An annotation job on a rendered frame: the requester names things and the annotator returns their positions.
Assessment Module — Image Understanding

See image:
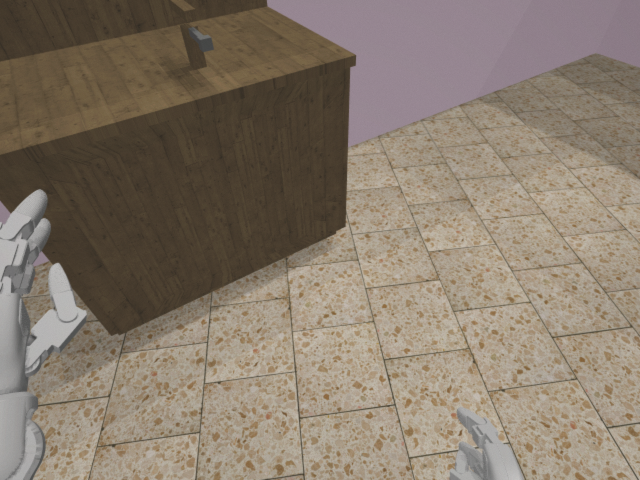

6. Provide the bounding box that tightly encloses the tap lever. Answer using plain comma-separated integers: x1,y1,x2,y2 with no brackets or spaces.
188,27,214,52

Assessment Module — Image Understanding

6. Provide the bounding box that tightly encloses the counter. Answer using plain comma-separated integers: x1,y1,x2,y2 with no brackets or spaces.
0,0,356,336

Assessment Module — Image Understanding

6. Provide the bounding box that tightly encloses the robot right hand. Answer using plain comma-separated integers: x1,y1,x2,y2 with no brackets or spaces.
450,407,524,480

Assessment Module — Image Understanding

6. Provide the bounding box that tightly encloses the left robot forearm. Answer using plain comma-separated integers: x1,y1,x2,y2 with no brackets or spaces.
0,392,46,480

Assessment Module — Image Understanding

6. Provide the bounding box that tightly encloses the robot left hand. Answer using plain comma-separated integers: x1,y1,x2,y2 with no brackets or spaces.
0,189,87,395

